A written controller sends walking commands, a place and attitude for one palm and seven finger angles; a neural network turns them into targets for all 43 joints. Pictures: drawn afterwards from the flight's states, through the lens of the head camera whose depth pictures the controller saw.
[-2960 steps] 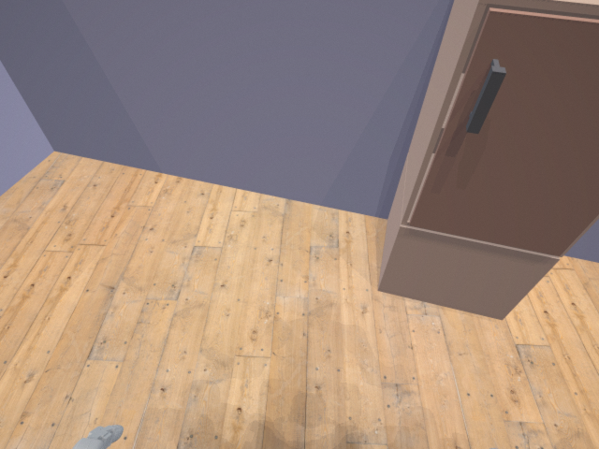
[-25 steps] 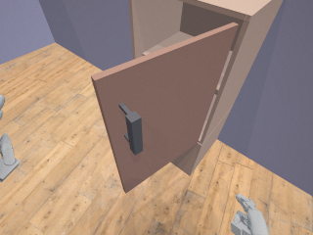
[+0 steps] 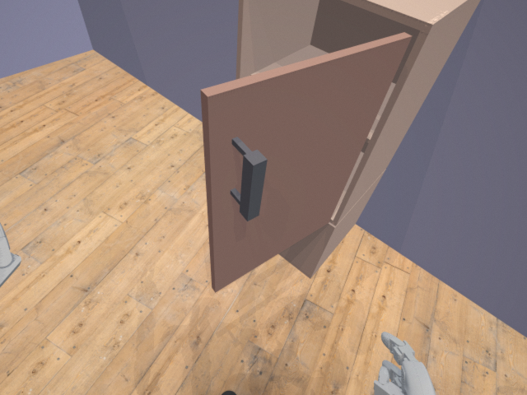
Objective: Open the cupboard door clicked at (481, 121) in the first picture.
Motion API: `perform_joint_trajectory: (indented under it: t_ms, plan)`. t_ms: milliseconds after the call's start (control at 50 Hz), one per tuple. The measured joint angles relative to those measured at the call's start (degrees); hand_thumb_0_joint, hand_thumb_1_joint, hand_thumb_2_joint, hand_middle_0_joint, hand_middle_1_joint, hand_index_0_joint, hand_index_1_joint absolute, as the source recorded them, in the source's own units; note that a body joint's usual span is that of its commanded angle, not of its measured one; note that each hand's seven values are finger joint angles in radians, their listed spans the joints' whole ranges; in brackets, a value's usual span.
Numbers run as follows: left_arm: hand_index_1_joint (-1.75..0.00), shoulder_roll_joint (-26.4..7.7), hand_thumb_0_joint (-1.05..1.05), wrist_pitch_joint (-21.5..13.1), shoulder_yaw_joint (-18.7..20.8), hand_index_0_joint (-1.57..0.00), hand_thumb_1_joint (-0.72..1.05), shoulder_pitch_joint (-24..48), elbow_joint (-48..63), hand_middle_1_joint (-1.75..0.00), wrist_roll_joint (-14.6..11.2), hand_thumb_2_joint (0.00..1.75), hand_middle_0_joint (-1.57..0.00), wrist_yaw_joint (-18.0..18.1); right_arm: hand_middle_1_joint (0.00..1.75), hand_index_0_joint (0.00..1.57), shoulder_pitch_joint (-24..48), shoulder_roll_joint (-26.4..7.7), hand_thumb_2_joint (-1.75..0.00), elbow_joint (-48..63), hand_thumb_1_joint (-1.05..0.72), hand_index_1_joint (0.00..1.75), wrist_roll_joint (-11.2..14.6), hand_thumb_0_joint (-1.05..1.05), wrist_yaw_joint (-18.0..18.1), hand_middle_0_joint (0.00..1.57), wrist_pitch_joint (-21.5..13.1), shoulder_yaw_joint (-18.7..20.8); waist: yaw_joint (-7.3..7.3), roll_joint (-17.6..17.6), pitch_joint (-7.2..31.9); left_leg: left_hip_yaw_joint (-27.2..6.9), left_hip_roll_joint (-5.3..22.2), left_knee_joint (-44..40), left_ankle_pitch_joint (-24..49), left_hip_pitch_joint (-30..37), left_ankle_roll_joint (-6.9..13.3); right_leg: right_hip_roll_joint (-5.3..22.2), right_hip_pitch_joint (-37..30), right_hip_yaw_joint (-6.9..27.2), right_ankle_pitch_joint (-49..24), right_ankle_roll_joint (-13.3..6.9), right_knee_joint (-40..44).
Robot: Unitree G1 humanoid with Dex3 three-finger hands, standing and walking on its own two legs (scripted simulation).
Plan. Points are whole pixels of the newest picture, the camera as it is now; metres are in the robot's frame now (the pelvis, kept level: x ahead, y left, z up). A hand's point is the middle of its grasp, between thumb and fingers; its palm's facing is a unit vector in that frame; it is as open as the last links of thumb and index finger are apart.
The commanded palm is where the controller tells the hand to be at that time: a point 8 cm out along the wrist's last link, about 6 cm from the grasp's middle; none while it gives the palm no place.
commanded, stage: step back with the hand held close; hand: left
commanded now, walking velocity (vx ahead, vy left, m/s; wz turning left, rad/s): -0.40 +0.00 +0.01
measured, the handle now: (244, 179) +0.41 +0.08 +0.10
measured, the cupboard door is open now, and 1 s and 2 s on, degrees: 76 76 76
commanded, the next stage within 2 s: stop stepping back and stand still in 0.12 s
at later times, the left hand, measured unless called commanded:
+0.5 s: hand (15, 353) +0.13 +0.25 +0.15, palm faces +0.42 -0.82 -0.39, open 7.4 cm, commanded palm +0.06 +0.28 +0.18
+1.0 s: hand out of the picture +0.07 +0.28 +0.14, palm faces +0.45 -0.81 -0.37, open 7.4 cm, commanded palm +0.00 +0.31 +0.18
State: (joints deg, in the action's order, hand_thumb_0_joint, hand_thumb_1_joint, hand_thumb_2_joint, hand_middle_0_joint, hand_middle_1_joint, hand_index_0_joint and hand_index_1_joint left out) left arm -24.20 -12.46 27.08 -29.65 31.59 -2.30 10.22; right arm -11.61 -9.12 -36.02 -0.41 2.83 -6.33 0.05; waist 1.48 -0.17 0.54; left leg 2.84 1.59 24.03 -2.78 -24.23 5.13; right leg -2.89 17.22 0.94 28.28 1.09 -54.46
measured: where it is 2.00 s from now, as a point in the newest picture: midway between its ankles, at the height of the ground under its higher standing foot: outside the picture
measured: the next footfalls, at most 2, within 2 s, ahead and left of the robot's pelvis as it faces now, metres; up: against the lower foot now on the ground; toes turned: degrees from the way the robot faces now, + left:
right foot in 0.20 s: -0.11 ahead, -0.07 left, +0.00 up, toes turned -4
left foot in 0.40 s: +0.02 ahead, +0.06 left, +0.00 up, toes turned -2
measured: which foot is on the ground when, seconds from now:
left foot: down 0.00-0.24, up 0.26-0.38, down 0.40-0.64, up 0.66-0.88, down 0.90-1.00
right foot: up 0.00-0.18, down 0.20-1.00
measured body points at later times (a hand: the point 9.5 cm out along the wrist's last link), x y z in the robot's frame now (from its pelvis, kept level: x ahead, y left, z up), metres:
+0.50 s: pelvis -0.10 -0.01 -0.01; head -0.12 +0.00 +0.43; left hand +0.10 +0.29 +0.17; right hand +0.03 -0.28 -0.10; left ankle -0.02 +0.06 -0.74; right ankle -0.21 -0.12 -0.73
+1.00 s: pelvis -0.14 +0.01 -0.01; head -0.14 +0.03 +0.44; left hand +0.04 +0.32 +0.16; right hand +0.01 -0.23 -0.09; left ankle -0.13 +0.12 -0.74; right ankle -0.19 -0.11 -0.73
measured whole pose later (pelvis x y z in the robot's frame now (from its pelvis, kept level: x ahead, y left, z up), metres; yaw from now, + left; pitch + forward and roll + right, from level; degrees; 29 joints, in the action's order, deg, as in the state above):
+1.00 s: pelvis -0.14 +0.01 -0.01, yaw -1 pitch -1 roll +1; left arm -19.9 -10.1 21.8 -26.3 23.9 -1.5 8.7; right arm -12.3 -11.7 -38.3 -0.5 4.4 -8.1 1.0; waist 0.8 3.2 -1.6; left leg 5.3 0.2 32.0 -16.6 -14.1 1.3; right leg 2.3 12.6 -0.5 22.6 1.0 -38.7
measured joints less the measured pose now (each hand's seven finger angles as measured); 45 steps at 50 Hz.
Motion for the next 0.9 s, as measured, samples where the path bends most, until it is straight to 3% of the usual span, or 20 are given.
perform_joint_trajectory:
  t_ms: [100,160,200,240,280,340,380,420,500,580,640,680,720,760,820,900]
  plan:
    - [-0.30,1.2,0.01,1.6,-4.2,-0.20,0.89,1.6,-0.3,-0.30,-0.9,0.90,-0.20,-1.3,0.30,0.21,2.6,0.9,-0.89,0.6,-0.90,0.30,-0.3,0.01,-0.7,0.21,-1.2,-1.2,-0.40,0.4,0.5,0.8,0.7,-8.8,7.3,-0.8,-0.8,-0.3,-7.5,-2.3,2.1,-1.1,14.1]
    - [-0.30,-1.2,0.02,1.5,-4.1,-0.21,0.89,0.7,1.7,-0.30,-1.8,0.90,-0.20,-2.4,0.30,0.21,4.5,1.2,-0.89,1.7,-0.90,0.30,-0.7,0.01,-1.1,0.21,-1.1,-1.4,-0.91,1.7,-0.1,1.8,0.2,-11.4,10.8,-2.4,-1.4,-0.7,-11.4,-3.6,-1.4,-2.1,25.0]
    - [-0.31,-4.2,0.02,0.5,-1.9,-0.21,0.89,-0.6,3.9,-0.30,-2.6,0.90,-0.21,-3.1,0.30,0.21,6.0,1.3,-0.89,2.6,-0.90,0.30,-0.8,0.01,-1.3,0.21,-0.5,-1.7,-0.44,3.8,-1.3,3.7,-0.4,-9.3,11.3,-4.8,-2.0,0.1,-13.5,-3.4,-6.0,-2.6,33.0]
    - [-0.31,-4.8,0.02,-0.9,-1.7,-0.21,0.89,-1.4,4.7,-0.30,-3.0,0.90,-0.21,-4.0,0.30,0.21,6.9,0.2,-0.89,1.5,-0.90,0.30,-0.5,0.01,-1.2,0.21,0.6,-1.5,-0.59,1.5,-2.9,1.8,0.8,-2.0,3.9,-7.7,-3.6,-1.6,-13.7,-4.0,-5.6,-3.4,32.8]
    - [-0.31,-5.8,0.02,-1.9,-1.0,-0.21,0.89,-3.8,5.5,-0.30,-3.0,0.90,-0.21,-4.4,0.30,0.21,5.0,-0.2,-0.89,0.1,-0.90,0.30,0.0,0.01,-0.9,0.21,1.8,-1.5,0.14,1.9,-2.4,-0.2,-0.3,9.5,-7.8,-9.8,-5.0,-1.2,-13.7,-3.3,-5.4,-3.6,31.3]
    - [-0.31,-5.6,0.01,-1.5,1.2,-0.22,0.89,-8.1,5.1,-0.30,-2.2,0.89,-0.21,-4.5,0.30,0.21,0.4,-1.0,-0.89,-0.4,-0.90,0.30,1.1,0.01,-0.4,0.21,3.4,-1.7,0.80,3.9,0.9,0.1,-2.1,18.3,-11.5,-7.4,-5.0,0.7,-13.6,-1.5,-4.4,-3.2,29.2]
    - [-0.31,-4.3,0.01,-0.3,1.0,-0.22,0.89,-8.0,2.4,-0.30,-1.8,0.89,-0.21,-3.9,0.30,0.21,-2.2,-2.5,-0.89,-0.5,-0.90,0.30,1.5,0.01,0.3,0.21,3.4,-1.4,0.33,3.2,2.7,0.6,-2.3,14.8,-8.6,-2.0,-4.5,1.2,-13.8,-1.3,-3.3,-2.8,27.6]
    - [-0.31,-2.3,0.01,0.9,-0.2,-0.22,0.89,-4.5,-1.9,-0.30,-1.6,0.89,-0.21,-3.2,0.30,0.21,-3.3,-4.2,-0.89,-1.2,-0.90,0.30,1.8,0.01,1.3,0.21,2.8,-0.5,-0.66,1.9,3.4,0.2,-3.3,9.8,-10.2,2.1,-2.4,1.8,-13.0,-2.0,-1.5,-1.9,24.1]
    - [-0.31,1.5,0.01,3.8,-2.9,-0.21,0.89,3.7,-10.1,-0.30,-1.1,0.90,-0.21,-2.0,0.30,0.20,-2.1,-5.0,-0.89,-2.2,-0.90,0.30,2.0,0.01,2.0,0.20,2.0,0.2,-1.46,1.8,0.9,0.8,-4.3,8.1,-7.5,3.6,-1.3,2.9,-10.3,-1.0,-4.1,0.9,16.9]
    - [-0.30,1.4,0.02,4.7,-4.2,-0.21,0.89,3.3,-7.5,-0.30,-0.5,0.90,-0.20,-2.4,0.29,0.20,-1.4,-2.9,-0.89,-0.4,-0.90,0.30,0.8,0.01,1.4,0.20,-0.2,-0.3,-3.52,3.2,-0.6,0.1,-4.5,3.7,-3.4,3.6,-1.8,2.0,-8.6,-0.5,0.0,-0.8,18.8]
    - [-0.31,0.0,0.02,3.0,-4.3,-0.21,0.89,-1.3,-2.2,-0.30,-0.2,0.90,-0.21,-3.3,0.29,0.20,-1.6,-1.8,-0.89,1.6,-0.90,0.30,0.3,0.01,0.6,0.20,-0.6,-0.3,-4.91,2.1,-1.7,-1.9,-3.8,4.1,-5.9,1.4,-3.5,0.8,-8.6,-2.7,-5.6,-3.1,23.5]
    - [-0.31,-1.8,0.02,1.6,-3.4,-0.21,0.89,-5.6,1.3,-0.30,-0.3,0.90,-0.21,-3.7,0.30,0.20,-2.3,-1.4,-0.89,1.3,-0.90,0.30,0.1,0.01,0.1,0.20,0.2,-0.2,-3.82,2.2,-1.1,-2.8,-3.9,14.3,-12.8,-2.5,-5.0,0.6,-8.0,-2.9,-8.8,-4.2,25.1]
    - [-0.31,-2.4,0.02,0.1,-2.2,-0.21,0.89,-8.5,2.6,-0.30,-0.4,0.89,-0.21,-3.8,0.30,0.20,-3.4,-1.4,-0.89,-0.5,-0.90,0.30,0.0,0.01,0.1,0.20,1.0,0.1,-1.77,2.8,0.8,-3.0,-4.1,27.6,-14.9,-6.1,-5.9,0.8,-7.4,-2.0,-9.7,-4.4,26.5]
    - [-0.31,-1.9,0.01,-1.3,-1.0,-0.22,0.89,-8.7,0.7,-0.30,-0.3,0.89,-0.21,-3.3,0.30,0.21,-4.7,-1.7,-0.89,-2.0,-0.90,0.30,-0.1,0.01,0.5,0.21,1.2,0.2,-0.28,3.0,2.7,-2.1,-3.1,32.8,-14.7,-6.6,-6.1,1.3,-7.5,-1.3,-10.4,-4.2,28.3]
    - [-0.31,0.1,0.01,-1.6,-0.9,-0.22,0.89,-3.8,-5.8,-0.30,0.4,0.89,-0.21,-2.2,0.30,0.21,-5.9,-3.0,-0.89,-3.3,-0.90,0.30,0.2,0.01,1.6,0.21,0.5,0.7,0.36,2.2,3.7,-0.4,-1.0,26.6,-15.1,-2.5,-5.2,2.5,-8.1,-2.0,-10.8,-3.1,29.3]
    - [-0.31,4.2,0.01,0.6,-3.5,-0.21,0.89,3.1,-11.2,-0.30,0.7,0.90,-0.21,-0.9,0.30,0.20,-5.5,-5.4,-0.89,-3.8,-0.90,0.30,0.1,0.01,2.5,0.21,-0.9,1.3,0.17,-0.1,2.2,0.5,0.5,8.9,-13.0,7.6,-3.4,3.5,-7.9,-4.0,-8.1,-1.4,25.3]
